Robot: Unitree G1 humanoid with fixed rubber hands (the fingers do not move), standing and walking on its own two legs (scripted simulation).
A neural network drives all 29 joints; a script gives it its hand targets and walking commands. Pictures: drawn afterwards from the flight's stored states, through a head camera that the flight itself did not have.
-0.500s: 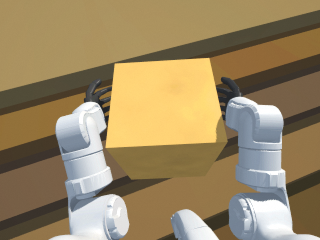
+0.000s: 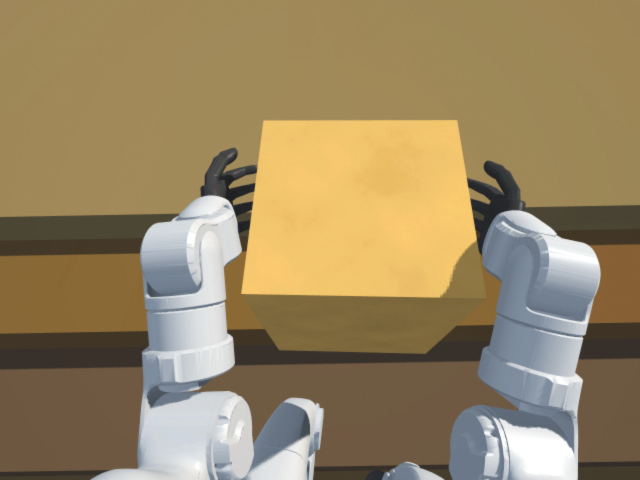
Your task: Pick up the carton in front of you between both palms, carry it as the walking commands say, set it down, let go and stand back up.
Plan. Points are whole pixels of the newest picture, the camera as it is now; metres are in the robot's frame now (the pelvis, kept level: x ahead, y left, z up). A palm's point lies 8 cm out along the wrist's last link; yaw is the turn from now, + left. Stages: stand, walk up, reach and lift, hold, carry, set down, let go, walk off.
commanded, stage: carry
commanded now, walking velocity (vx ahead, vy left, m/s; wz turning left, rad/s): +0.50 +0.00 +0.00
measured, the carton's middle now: (354, 252) +0.37 +0.03 +0.06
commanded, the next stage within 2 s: none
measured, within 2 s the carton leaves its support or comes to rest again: neither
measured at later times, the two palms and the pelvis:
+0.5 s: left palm out of the picture +0.67 +0.17 +0.23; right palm (503, 16) +0.63 -0.12 +0.23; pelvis +0.30 +0.06 +0.10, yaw -2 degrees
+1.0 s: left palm out of the picture +0.95 +0.15 +0.35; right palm out of the picture +0.97 -0.15 +0.34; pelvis +0.60 -0.03 +0.21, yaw +0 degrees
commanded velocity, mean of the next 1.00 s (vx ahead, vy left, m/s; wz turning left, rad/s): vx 0.50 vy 0.00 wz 0.00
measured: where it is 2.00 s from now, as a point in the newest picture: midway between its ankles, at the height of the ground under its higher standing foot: (373, 129)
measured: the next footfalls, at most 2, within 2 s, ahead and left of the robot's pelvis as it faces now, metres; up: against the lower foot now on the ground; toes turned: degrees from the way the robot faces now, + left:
left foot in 0.28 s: +0.38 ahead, +0.15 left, +0.12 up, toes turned +7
right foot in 0.82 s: +0.75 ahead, -0.10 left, +0.23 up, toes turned -9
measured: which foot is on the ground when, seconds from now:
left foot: up 0.00-0.26, down 0.28-0.82, up 0.84-1.00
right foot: down 0.00-0.34, up 0.36-0.80, down 0.82-1.00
